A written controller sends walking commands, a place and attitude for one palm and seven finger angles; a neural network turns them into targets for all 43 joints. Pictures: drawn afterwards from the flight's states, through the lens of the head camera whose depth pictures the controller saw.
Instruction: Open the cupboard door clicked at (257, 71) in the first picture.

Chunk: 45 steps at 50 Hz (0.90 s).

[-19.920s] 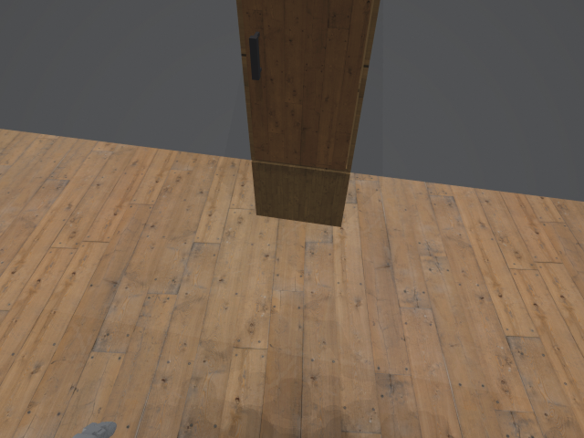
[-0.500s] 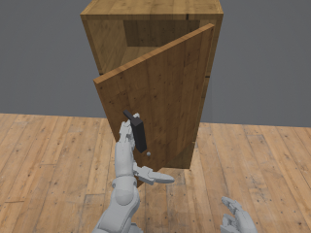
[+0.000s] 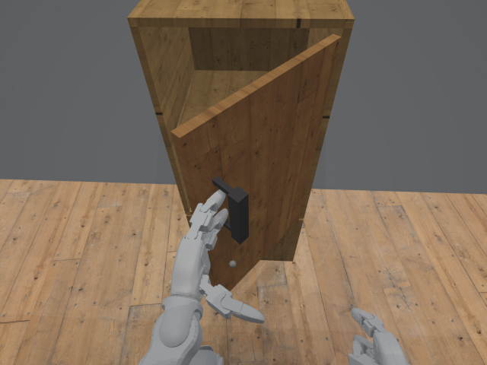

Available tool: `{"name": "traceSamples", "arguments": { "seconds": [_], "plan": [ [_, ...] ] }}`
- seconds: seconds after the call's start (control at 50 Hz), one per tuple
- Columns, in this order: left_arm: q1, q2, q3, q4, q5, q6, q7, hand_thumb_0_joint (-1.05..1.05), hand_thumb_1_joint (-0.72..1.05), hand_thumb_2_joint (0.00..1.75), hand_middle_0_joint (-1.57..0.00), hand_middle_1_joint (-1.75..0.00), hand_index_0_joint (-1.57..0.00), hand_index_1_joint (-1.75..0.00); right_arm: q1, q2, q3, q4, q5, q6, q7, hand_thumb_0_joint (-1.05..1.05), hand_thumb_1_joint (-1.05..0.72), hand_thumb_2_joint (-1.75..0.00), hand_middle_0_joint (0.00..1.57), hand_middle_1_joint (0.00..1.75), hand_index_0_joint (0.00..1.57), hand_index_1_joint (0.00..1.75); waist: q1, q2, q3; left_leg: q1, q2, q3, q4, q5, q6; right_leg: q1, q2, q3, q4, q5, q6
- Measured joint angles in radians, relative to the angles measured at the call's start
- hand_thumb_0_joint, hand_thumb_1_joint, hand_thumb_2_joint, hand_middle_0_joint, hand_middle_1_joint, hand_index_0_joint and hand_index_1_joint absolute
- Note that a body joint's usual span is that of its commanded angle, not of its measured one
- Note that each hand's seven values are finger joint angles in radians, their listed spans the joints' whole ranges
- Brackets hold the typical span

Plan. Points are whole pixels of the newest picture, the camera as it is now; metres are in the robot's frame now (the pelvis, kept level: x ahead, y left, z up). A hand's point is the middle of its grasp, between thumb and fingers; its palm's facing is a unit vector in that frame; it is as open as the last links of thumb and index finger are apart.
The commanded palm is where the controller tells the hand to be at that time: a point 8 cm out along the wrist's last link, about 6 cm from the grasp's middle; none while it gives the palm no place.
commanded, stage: slide the hand sideways off the handle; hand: left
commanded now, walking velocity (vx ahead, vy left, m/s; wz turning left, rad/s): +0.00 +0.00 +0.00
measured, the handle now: (230, 210) +0.35 +0.04 +0.07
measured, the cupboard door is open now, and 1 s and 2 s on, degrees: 50 50 50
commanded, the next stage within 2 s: draw the hand back to the body in 0.62 s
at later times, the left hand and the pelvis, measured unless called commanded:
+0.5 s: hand (199, 292) +0.22 +0.07 +0.07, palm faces -0.03 -1.00 +0.01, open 16.2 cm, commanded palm +0.19 +0.13 +0.07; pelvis +0.02 -0.01 -0.01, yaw +1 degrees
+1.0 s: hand (157, 297) +0.20 +0.12 +0.10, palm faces -0.03 -1.00 -0.04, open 16.3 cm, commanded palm +0.17 +0.18 +0.11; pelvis +0.01 -0.01 +0.00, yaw +1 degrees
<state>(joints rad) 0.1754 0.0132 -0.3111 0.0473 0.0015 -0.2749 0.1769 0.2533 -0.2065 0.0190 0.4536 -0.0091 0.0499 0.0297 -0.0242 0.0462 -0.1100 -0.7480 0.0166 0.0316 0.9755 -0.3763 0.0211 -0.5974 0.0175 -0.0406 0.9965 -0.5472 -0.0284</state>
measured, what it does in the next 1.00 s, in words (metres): stands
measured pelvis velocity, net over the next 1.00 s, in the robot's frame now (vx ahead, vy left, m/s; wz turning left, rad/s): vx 0.01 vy -0.01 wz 0.02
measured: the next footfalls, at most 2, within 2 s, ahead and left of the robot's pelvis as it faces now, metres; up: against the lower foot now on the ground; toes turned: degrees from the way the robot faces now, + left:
none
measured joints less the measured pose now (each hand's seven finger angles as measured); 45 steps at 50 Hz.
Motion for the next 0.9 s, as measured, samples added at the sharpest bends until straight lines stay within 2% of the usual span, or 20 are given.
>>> {"name": "traceSamples", "arguments": {
  "seconds": [0.34, 0.48, 0.6, 0.76, 0.9],
  "plan": [
    [0.231, 0.054, 0.042, -0.211, -0.031, -0.011, -0.096, -0.01, -0.50, 0.30, -0.18, -0.32, -0.19, -0.33, -0.021, 0.005, 0.008, -0.060, 0.003, -0.026, -0.012, 0.01, -0.90, -0.90, 0.20, 0.30, 0.20, 0.30, 0.018, 0.004, -0.011, -0.025, 0.000, -0.013, 0.034, -0.033, -0.009, -0.015, 0.002, -0.012, 0.024, -0.033, -0.007],
    [0.334, 0.074, 0.092, -0.283, -0.063, -0.034, -0.135, -0.01, -0.50, 0.30, -0.17, -0.31, -0.17, -0.32, 0.003, -0.006, 0.000, -0.074, 0.006, -0.038, -0.015, 0.01, -0.90, -0.90, 0.20, 0.30, 0.20, 0.30, 0.020, 0.008, -0.021, -0.040, 0.000, -0.022, 0.050, -0.043, -0.017, -0.028, 0.003, -0.020, 0.041, -0.047, -0.014],
    [0.403, 0.102, 0.137, -0.318, -0.098, -0.058, -0.201, -0.01, -0.50, 0.30, -0.16, -0.30, -0.15, -0.31, 0.017, -0.016, -0.009, -0.070, 0.012, -0.048, -0.028, 0.01, -0.90, -0.90, 0.20, 0.30, 0.20, 0.30, 0.022, 0.009, -0.027, -0.060, 0.001, -0.030, 0.067, -0.047, -0.023, -0.046, 0.005, -0.028, 0.061, -0.056, -0.019],
    [0.410, 0.117, 0.173, -0.322, -0.140, -0.080, -0.250, -0.01, -0.50, 0.30, -0.15, -0.30, -0.15, -0.30, 0.019, -0.026, -0.020, -0.059, 0.020, -0.068, -0.048, 0.01, -0.90, -0.90, 0.20, 0.30, 0.20, 0.30, 0.020, 0.018, -0.033, -0.091, 0.003, -0.041, 0.099, -0.049, -0.025, -0.071, 0.009, -0.039, 0.089, -0.062, -0.022],
    [0.387, 0.156, 0.216, -0.360, -0.161, -0.029, -0.258, -0.01, -0.50, 0.30, -0.16, -0.30, -0.15, -0.30, 0.022, -0.014, -0.011, -0.049, 0.034, -0.065, -0.066, 0.01, -0.90, -0.90, 0.20, 0.30, 0.20, 0.30, 0.022, 0.022, -0.028, -0.044, 0.008, -0.035, 0.069, -0.038, -0.023, -0.027, 0.013, -0.032, 0.055, -0.043, -0.018]
  ]
}}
